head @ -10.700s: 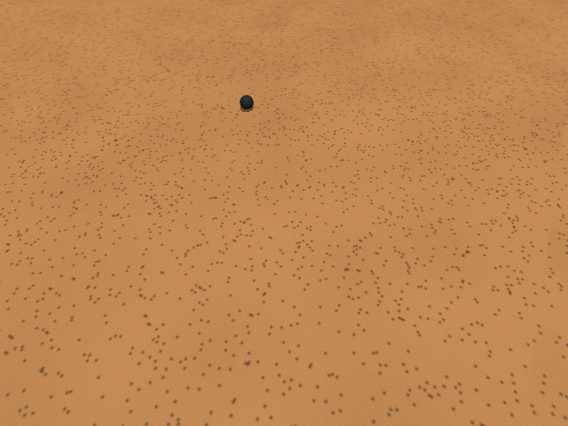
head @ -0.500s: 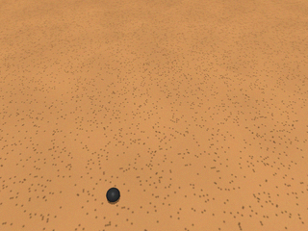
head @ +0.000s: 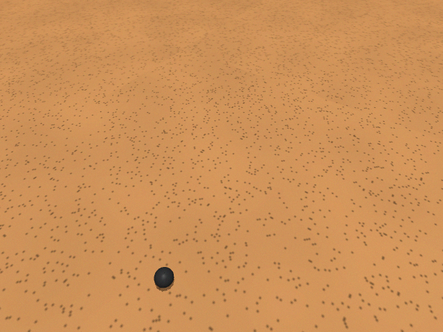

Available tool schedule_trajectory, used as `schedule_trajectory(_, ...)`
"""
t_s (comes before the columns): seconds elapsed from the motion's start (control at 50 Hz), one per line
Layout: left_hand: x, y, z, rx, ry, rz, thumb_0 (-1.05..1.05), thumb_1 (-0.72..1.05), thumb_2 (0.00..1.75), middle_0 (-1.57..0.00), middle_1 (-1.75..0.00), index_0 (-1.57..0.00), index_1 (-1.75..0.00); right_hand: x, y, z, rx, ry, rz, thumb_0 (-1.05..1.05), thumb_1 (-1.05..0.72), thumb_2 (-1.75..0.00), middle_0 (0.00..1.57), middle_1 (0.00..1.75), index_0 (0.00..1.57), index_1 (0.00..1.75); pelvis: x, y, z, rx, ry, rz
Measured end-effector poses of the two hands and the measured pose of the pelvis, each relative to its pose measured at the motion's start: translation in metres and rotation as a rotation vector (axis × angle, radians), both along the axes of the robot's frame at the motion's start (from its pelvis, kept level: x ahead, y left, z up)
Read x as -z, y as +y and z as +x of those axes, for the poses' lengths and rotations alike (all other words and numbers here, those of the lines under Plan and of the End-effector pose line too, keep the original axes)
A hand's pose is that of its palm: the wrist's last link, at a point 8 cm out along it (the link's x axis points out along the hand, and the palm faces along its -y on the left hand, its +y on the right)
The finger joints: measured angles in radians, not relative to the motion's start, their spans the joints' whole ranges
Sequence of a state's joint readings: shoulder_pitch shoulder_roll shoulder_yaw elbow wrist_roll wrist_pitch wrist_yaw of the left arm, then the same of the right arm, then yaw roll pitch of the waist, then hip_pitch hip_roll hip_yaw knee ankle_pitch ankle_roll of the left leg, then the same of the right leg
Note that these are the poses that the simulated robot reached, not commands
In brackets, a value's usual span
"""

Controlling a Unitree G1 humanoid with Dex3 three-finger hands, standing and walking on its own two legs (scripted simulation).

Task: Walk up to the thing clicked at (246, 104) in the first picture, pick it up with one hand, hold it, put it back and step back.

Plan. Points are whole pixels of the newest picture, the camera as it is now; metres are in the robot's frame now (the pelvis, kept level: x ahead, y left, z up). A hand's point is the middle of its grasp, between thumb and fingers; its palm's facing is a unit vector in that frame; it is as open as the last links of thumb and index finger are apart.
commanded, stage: walk up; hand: left
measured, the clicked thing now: (164, 277) +0.45 +0.26 -0.74
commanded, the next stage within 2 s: stand in 1.32 s
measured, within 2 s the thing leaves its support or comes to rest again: neither
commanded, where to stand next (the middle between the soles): +0.07 +0.02 m, yaw +0 degrees
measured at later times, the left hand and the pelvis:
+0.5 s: hand out of the picture +0.10 +0.29 -0.16, palm faces -0.01 -0.92 -0.39, open 7.4 cm; pelvis +0.02 +0.02 -0.01, yaw +0 degrees
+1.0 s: hand out of the picture +0.08 +0.28 -0.15, palm faces +0.01 -0.92 -0.40, open 7.4 cm; pelvis +0.01 +0.02 +0.00, yaw +1 degrees
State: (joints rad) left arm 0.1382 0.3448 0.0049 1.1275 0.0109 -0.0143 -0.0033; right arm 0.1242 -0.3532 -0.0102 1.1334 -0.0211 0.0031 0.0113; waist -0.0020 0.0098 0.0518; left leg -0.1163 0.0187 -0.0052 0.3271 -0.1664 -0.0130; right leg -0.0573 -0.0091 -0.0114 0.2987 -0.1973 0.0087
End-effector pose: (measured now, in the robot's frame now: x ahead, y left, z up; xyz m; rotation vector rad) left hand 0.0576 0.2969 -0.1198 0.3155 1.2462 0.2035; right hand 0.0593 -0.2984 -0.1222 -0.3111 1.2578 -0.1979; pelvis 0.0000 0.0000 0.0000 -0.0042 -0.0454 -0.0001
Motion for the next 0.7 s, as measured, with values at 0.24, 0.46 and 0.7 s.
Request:
schedule_trajectory(0.24,-0.003,0.027,0.007,-0.018,-0.010,0.046,0.01,0.90,0.90,-0.21,-0.30,-0.20,-0.30,0.003,0.010,0.008,0.014,0.011,0.002,0.00,-0.91,-0.89,0.20,0.30,0.20,0.30,0.004,0.015,0.015,-0.002,0.004,0.004)
schedule_trajectory(0.46,-0.003,0.032,0.029,0.004,-0.037,0.052,0.01,0.90,0.90,-0.20,-0.30,-0.20,-0.30,0.002,0.022,0.039,0.011,-0.046,0.014,0.00,-0.90,-0.89,0.20,0.30,0.20,0.30,0.005,0.021,0.023,-0.004,0.003,0.007)
schedule_trajectory(0.7,-0.005,0.028,0.031,0.004,-0.047,0.055,0.01,0.90,0.90,-0.21,-0.30,-0.20,-0.30,0.000,0.020,0.058,-0.005,-0.078,0.018,0.00,-0.90,-0.89,0.20,0.30,0.20,0.30,0.005,0.019,0.022,-0.011,-0.002,0.008)
